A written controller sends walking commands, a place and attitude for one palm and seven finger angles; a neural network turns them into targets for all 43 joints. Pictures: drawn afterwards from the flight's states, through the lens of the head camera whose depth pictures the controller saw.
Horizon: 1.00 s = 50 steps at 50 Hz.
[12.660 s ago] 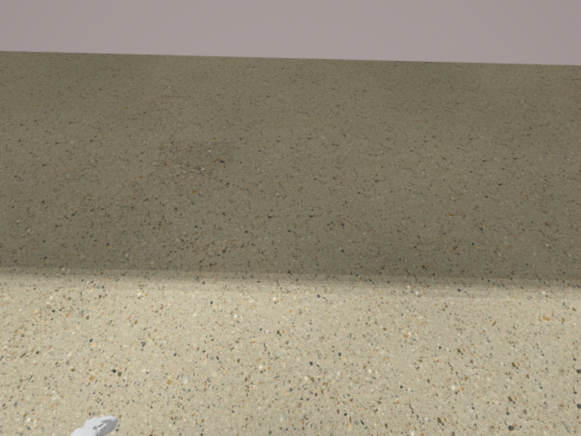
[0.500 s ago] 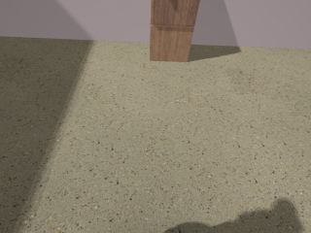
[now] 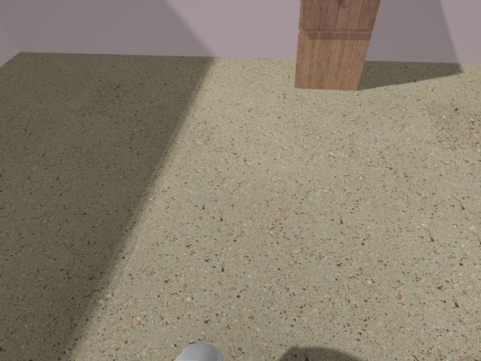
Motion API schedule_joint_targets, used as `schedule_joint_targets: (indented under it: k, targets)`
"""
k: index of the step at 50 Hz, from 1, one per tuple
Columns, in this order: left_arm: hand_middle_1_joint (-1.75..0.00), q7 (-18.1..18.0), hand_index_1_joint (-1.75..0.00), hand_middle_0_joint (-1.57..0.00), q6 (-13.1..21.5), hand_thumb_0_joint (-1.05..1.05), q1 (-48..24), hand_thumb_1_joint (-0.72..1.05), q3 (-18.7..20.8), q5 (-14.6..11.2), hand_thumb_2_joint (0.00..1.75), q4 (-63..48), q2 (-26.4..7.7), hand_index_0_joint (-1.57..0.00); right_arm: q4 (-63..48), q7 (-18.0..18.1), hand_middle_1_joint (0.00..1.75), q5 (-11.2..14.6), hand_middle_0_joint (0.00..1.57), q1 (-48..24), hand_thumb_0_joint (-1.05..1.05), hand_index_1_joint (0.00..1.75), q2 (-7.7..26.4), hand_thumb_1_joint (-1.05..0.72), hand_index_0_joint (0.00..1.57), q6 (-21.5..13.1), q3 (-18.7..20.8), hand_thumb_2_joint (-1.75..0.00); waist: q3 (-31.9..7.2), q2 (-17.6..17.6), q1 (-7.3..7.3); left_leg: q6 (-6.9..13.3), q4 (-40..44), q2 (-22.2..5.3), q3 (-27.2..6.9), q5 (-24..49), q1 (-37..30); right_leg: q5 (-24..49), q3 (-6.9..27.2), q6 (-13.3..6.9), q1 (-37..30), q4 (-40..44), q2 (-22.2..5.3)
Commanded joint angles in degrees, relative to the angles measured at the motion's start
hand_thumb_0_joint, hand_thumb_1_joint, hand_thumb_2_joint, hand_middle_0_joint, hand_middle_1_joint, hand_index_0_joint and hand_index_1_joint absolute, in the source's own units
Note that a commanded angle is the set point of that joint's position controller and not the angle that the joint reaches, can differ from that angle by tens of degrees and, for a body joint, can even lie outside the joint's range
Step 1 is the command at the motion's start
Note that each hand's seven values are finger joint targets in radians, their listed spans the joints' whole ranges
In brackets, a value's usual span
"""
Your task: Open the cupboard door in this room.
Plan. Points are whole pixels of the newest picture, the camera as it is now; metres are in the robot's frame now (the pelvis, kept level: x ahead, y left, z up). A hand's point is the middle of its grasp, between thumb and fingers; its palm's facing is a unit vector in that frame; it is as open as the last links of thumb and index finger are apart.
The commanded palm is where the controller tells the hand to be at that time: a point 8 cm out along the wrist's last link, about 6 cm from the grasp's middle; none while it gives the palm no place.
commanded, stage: turn or walk to find it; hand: left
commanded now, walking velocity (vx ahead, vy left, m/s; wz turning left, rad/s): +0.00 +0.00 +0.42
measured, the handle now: out of the picture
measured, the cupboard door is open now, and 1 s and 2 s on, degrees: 0 0 0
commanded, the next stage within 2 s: stand and wait in 0.56 s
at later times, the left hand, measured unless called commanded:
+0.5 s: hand out of the picture +0.00 +0.25 -0.17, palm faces +0.24 -0.93 -0.27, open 7.3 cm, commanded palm none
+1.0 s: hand out of the picture -0.05 +0.18 -0.18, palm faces +0.34 -0.92 -0.22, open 7.3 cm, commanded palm none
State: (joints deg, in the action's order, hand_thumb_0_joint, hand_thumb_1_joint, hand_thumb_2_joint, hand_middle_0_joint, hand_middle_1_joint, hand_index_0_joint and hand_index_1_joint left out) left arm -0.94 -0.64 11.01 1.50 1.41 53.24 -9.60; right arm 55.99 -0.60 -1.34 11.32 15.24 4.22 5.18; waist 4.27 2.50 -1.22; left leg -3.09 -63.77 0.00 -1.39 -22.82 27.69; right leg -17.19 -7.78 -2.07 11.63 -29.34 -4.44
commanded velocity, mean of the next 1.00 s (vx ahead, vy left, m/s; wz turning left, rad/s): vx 0.00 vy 0.00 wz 0.23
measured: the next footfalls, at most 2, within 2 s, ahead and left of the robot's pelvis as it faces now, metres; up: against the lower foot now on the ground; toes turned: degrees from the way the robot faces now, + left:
left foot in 0.26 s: +0.00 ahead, +0.16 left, +0.00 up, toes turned +11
right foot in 0.62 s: +0.07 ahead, -0.09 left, +0.00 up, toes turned +9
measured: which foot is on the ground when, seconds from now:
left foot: up 0.00-0.24, down 0.26-0.62, up 0.64-0.98, down 1.00-1.00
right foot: down 0.00-0.26, up 0.28-0.60, down 0.62-1.00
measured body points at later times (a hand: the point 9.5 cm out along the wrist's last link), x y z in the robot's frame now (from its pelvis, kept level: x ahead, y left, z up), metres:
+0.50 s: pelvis -0.01 +0.03 +0.00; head +0.03 +0.04 +0.44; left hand -0.01 +0.30 -0.15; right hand +0.14 -0.19 -0.15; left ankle -0.04 +0.15 -0.74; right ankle +0.01 -0.10 -0.69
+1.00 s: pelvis -0.01 +0.00 -0.01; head +0.02 +0.00 +0.44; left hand -0.06 +0.23 -0.16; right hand +0.11 -0.22 -0.16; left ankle -0.08 +0.12 -0.74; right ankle +0.03 -0.10 -0.74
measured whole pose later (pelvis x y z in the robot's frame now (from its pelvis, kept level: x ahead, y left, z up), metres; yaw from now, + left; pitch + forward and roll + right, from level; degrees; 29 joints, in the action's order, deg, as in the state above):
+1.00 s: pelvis -0.01 +0.00 -0.01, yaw +18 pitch +0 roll +0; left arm -0.9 -0.4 14.3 1.0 1.1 59.8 -9.9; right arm 61.0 0.8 -0.6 11.1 12.0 1.7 2.1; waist 3.3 1.3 1.4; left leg -1.4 -29.2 -2.9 1.2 -16.6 10.6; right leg -15.1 -8.6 -1.6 14.0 -29.7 -1.9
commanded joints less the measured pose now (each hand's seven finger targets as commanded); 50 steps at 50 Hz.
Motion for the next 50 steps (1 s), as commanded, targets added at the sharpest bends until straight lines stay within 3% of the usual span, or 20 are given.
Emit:
schedule_joint_targets:
  k: [1, 7, 11, 12, 13, 14, 15, 19, 25, 29, 30, 31, 32, 33, 35, 37, 42, 45, 48, 50]
  targets:
    - [-0.3, -0.9, -0.3, -0.2, 1.5, 0.0, 3.9, 0.9, 3.1, 0.1, 0.9, -2.3, -12.6, -0.2, -4.2, -0.3, 0.3, 0.3, 0.2, -3.0, 0.0, 0.3, 2.4, -0.9, 0.2, -1.1, -0.4, -0.9, -3.6, -12.4, 2.68, -1.1, 4.6, -1.5, 1.1, -1.9, 1.9, 27.4, 9.0, -5.9, -6.0, 8.9, -14.4]
    - [-0.3, -0.7, -0.3, -0.2, 1.0, 0.0, 7.1, 0.9, 3.7, 0.4, 0.9, -0.1, -14.8, -0.2, -4.9, -0.2, 0.3, 1.0, 0.2, -7.0, 0.0, 0.3, 2.1, -0.9, 0.2, -1.9, -1.5, -0.9, -5.7, -14.5, 4.43, -0.1, 19.2, -1.2, 4.3, -4.2, -4.0, 33.6, 8.0, -6.5, -9.1, 5.5, -15.7]
    - [-0.3, -0.6, -0.3, -0.2, 0.4, 0.0, 5.4, 0.9, 3.8, -0.5, 0.9, 0.4, -14.9, -0.2, -3.5, 0.0, 0.3, 0.8, 0.2, -1.7, 0.0, 0.3, 3.7, -0.9, 0.2, -3.1, -1.4, -0.9, -8.9, -10.8, 0.89, 1.5, 40.9, -1.6, 5.7, 12.0, -19.1, 28.3, 2.8, -0.8, -3.6, -3.2, -13.3]
    - [-0.3, -0.4, -0.3, -0.2, 0.1, 0.0, 5.4, 0.9, 3.6, -0.8, 0.9, -0.4, -12.8, -0.2, -3.4, 0.0, 0.3, 0.5, 0.2, 0.1, 0.0, 0.3, 7.8, -0.9, 0.2, -3.7, -0.5, -0.9, -10.6, -0.4, -0.09, 4.4, 44.6, -9.6, -4.2, 22.8, -28.0, 15.1, -0.6, 2.6, 5.9, -12.2, -8.9]
    - [-0.3, 0.0, -0.3, -0.2, -0.2, 0.0, 5.0, 0.9, 2.5, -0.8, 0.9, -2.4, -9.2, -0.2, -3.2, 0.2, 0.3, 0.3, 0.2, 2.5, 0.0, 0.3, 12.7, -0.9, 0.2, -3.6, 0.7, -0.9, -9.7, 14.0, -1.08, 11.7, 43.4, -22.1, -18.2, 43.9, -32.6, -16.3, -1.8, 6.0, 19.1, -21.6, -2.9]
    - [-0.3, -0.3, -0.3, -0.2, -0.8, 0.0, 1.4, 0.9, 2.0, -0.4, 0.9, -3.4, -9.7, -0.2, -2.2, 0.7, 0.3, 0.4, 0.2, 4.6, 0.0, 0.3, 13.2, -0.9, 0.2, -3.2, 0.9, -0.9, -9.7, 11.4, -2.88, 15.6, 43.2, -23.7, -17.5, 44.0, -28.7, -20.4, 2.7, 5.9, 18.8, -28.0, -2.5]
    - [-0.3, -0.5, -0.3, -0.2, -1.1, 0.0, -0.5, 0.9, 2.3, -0.6, 0.9, -3.2, -9.1, -0.2, -2.0, 1.3, 0.3, 0.2, 0.2, 3.2, 0.0, 0.3, 12.0, -0.9, 0.2, -3.3, 0.8, -0.9, -8.3, 13.3, -2.29, 15.5, 43.0, -20.9, -16.2, 42.3, -27.2, -18.1, 4.8, 6.0, 20.5, -31.3, -2.4]
    - [-0.3, 0.4, -0.3, -0.2, -1.1, 0.0, 1.7, 0.9, 2.5, -0.7, 0.9, -1.0, -9.4, -0.2, -4.2, 1.5, 0.3, 0.3, 0.2, -3.6, 0.0, 0.3, 8.5, -0.9, 0.2, -3.6, -0.3, -0.9, -5.5, 6.3, 0.99, 12.2, 42.9, -14.0, -8.5, 37.6, -21.7, -9.3, 5.3, 6.5, 17.7, -31.2, -1.6]
    - [-0.3, 0.3, -0.3, -0.2, -0.8, 0.0, -0.4, 0.9, 2.1, -0.9, 0.9, -2.9, -8.3, -0.2, -4.5, 1.2, 0.3, -0.1, 0.2, -1.9, 0.0, 0.3, 8.9, -0.9, 0.2, -3.2, 0.3, -0.9, -5.6, 7.1, -0.08, 12.2, 41.6, -12.9, -11.4, 36.7, -19.4, -9.2, 4.3, 6.5, 11.8, -17.4, 0.8]
    - [-0.3, 0.1, -0.3, -0.2, 0.4, 0.0, 6.1, 0.9, 2.4, -0.8, 0.9, -1.5, -9.1, -0.2, -5.4, 1.0, 0.3, 0.3, 0.2, -3.8, 0.0, 0.3, 7.9, -0.9, 0.2, -3.0, 0.5, -0.9, -7.5, 4.9, 3.31, 8.5, 35.6, -9.1, -11.1, 28.9, -13.0, 4.6, 3.0, 5.9, -2.0, 2.6, 1.8]
    - [-0.3, -0.2, -0.3, -0.2, 1.1, 0.0, 7.8, 0.9, 2.7, -0.4, 0.9, -1.1, -11.6, -0.2, -5.5, 0.8, 0.3, 0.8, 0.2, -2.5, 0.0, 0.3, 5.2, -0.9, 0.2, -3.2, 0.1, -0.9, -8.9, -1.9, 3.8, 5.3, 29.8, -5.3, -7.5, 19.4, -7.4, 9.7, 8.5, 4.4, -9.2, 7.7, -3.9]
    - [-0.3, -0.7, -0.3, -0.2, 1.6, 0.0, 8.2, 0.9, 3.6, 0.3, 0.9, -1.1, -16.5, -0.2, -6.6, 0.5, 0.3, 1.0, 0.2, -1.5, 0.0, 0.3, 1.0, -0.9, 0.2, -3.4, -0.8, -0.9, -8.3, -17.7, 3.66, 1.7, 19.4, 2.2, -0.3, -1.1, 2.1, 17.9, 23.4, -1.2, -13.2, 10.5, -17.2]
    - [-0.3, -0.7, -0.3, -0.2, 1.6, 0.0, 8.2, 0.9, 3.9, -0.1, 0.9, -1.6, -17.2, -0.2, -7.2, 0.9, 0.3, 0.8, 0.2, -3.4, 0.0, 0.3, 3.3, -0.9, 0.2, -2.2, -0.3, -0.9, -7.5, -19.8, 5.18, 1.7, 9.9, 1.0, -2.8, -11.9, -0.1, 17.3, 26.9, -6.4, -4.5, 13.4, -22.9]
    - [-0.3, -0.8, -0.3, -0.2, 1.4, 0.0, 5.2, 0.9, 3.6, -0.1, 0.9, -1.9, -15.4, -0.2, -6.1, 0.9, 0.3, 0.5, 0.2, -4.2, 0.0, 0.3, 3.7, -0.9, 0.2, -1.9, -0.1, -0.9, -3.9, -17.0, 4.22, 2.2, 4.1, 0.1, -4.5, -10.0, -0.2, 13.2, 26.1, -8.1, 0.2, 14.1, -20.4]
    - [-0.3, -0.7, -0.3, -0.2, 1.4, 0.0, 0.4, 0.9, 2.6, -0.2, 0.9, -2.6, -12.5, -0.2, -3.3, 0.5, 0.3, 0.5, 0.2, -1.4, 0.0, 0.3, 2.6, -0.9, 0.2, -1.8, -0.3, -0.9, -2.3, -10.4, 1.54, 1.8, 0.2, -0.6, -3.1, -3.9, -0.7, 16.5, 17.0, -6.7, 0.9, 11.6, -14.9]
    - [-0.3, -0.8, -0.3, -0.2, 1.5, 0.0, -0.5, 0.9, 2.2, -0.1, 0.9, -2.4, -11.0, -0.2, -1.7, 0.3, 0.3, 0.5, 0.2, 1.0, 0.0, 0.3, 1.6, -0.9, 0.2, -1.6, -0.7, -0.9, -3.2, -11.5, 0.91, 1.2, 2.2, -0.9, -1.4, -1.0, -3.0, 18.1, 12.0, -5.0, 1.0, 11.4, -12.3]
    - [-0.3, -0.6, -0.3, -0.2, 1.8, 0.0, 4.8, 0.9, 2.0, 0.0, 0.9, 1.2, -11.5, -0.2, -0.6, 0.6, 0.3, 0.8, 0.2, -1.2, 0.0, 0.3, 0.2, -0.9, 0.2, -2.3, -1.7, -0.9, -4.4, -12.3, 3.61, 0.5, 16.7, -1.4, 2.1, -2.4, -6.6, 24.8, 11.7, -6.2, -4.2, 10.8, -11.8]
    - [-0.3, -0.7, -0.3, -0.2, 1.6, 0.0, 5.5, 0.9, 2.1, 0.0, 0.9, 3.4, -11.6, -0.2, 0.7, 1.1, 0.3, 0.9, 0.2, -0.5, 0.0, 0.3, -0.7, -0.9, 0.2, -2.8, -2.4, -0.9, -5.4, -12.0, 3.54, 0.9, 25.8, -1.7, 3.2, -1.1, -10.1, 24.5, 12.7, -6.7, -4.9, 10.2, -11.6]
    - [-0.3, -0.9, -0.3, -0.2, 1.3, 0.0, 3.6, 0.9, 1.5, -0.8, 0.9, 4.9, -10.0, -0.2, 3.8, 1.5, 0.3, 0.9, 0.2, 3.9, 0.0, 0.3, -0.8, -0.9, 0.2, -3.9, -2.9, -0.9, -6.4, -9.2, 1.15, 1.5, 41.2, -2.6, 3.1, 11.0, -20.8, 17.9, 10.6, -2.7, -0.4, 7.1, -8.8]
    - [-0.3, -0.6, -0.3, -0.2, 0.8, 0.0, 4.8, 0.9, 0.8, -1.2, 0.9, 5.3, -6.6, -0.2, 4.4, 1.8, 0.3, 0.5, 0.2, 3.4, 0.0, 0.3, 2.6, -0.9, 0.2, -4.9, -2.7, -0.9, -5.8, 2.3, 2.16, 4.6, 43.6, -10.5, -4.5, 20.1, -22.3, 8.5, 6.6, 1.5, 3.3, 4.8, -2.8]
